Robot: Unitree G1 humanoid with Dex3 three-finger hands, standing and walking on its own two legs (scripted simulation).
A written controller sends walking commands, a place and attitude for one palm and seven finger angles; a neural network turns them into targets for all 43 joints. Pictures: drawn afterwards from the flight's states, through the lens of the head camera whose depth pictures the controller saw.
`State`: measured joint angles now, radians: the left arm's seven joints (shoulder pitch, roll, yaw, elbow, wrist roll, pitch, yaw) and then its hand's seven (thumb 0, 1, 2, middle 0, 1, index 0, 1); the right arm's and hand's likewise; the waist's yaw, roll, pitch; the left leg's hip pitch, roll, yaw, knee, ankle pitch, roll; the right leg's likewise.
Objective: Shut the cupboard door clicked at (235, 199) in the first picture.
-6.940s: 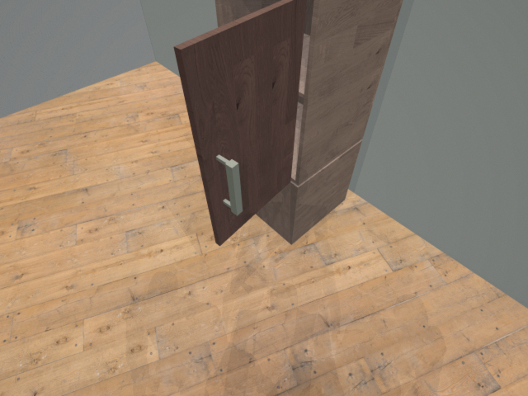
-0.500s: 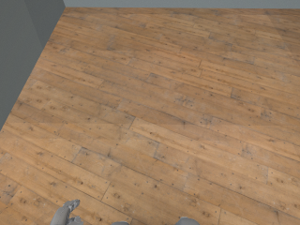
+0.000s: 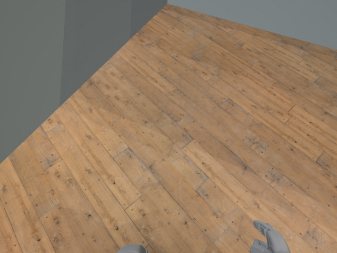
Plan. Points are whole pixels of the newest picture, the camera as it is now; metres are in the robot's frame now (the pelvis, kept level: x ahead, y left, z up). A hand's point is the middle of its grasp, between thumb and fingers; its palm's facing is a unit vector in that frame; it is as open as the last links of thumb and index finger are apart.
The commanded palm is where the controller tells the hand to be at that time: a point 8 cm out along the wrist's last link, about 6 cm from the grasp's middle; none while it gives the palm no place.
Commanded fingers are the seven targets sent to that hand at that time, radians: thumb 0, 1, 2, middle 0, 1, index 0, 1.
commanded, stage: walk to a spot facing it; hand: left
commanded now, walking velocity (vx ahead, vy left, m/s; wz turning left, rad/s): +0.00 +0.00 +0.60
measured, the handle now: out of the picture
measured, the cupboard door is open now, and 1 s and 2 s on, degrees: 97 97 97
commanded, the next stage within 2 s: none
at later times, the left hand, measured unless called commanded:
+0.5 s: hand out of the picture +0.11 +0.18 -0.13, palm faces +0.21 -0.93 -0.29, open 7.4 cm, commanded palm none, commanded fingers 0.00 0.90 0.90 -0.20 -0.30 -0.20 -0.30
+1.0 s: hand out of the picture -0.10 +0.13 -0.18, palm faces +0.59 -0.77 -0.26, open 7.4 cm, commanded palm none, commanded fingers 0.00 0.90 0.90 -0.20 -0.30 -0.20 -0.30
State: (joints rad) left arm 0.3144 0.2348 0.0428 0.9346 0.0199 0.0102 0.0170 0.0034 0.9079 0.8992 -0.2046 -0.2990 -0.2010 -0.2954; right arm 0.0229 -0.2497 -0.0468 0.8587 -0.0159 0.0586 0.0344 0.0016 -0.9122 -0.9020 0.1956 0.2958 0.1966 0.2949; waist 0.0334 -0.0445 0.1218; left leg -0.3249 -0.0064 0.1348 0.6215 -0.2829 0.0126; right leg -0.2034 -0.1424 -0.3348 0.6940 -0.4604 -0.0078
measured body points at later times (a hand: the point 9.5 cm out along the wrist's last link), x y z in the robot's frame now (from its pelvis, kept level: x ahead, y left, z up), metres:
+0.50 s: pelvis +0.01 -0.05 +0.01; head +0.08 -0.06 +0.45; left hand +0.09 +0.22 -0.11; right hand +0.10 -0.31 -0.15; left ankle +0.01 +0.08 -0.71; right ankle +0.01 -0.16 -0.72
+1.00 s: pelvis +0.02 -0.05 +0.00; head +0.05 +0.00 +0.44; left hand -0.13 +0.17 -0.16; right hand +0.29 -0.18 -0.12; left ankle -0.02 +0.03 -0.72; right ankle +0.01 -0.17 -0.70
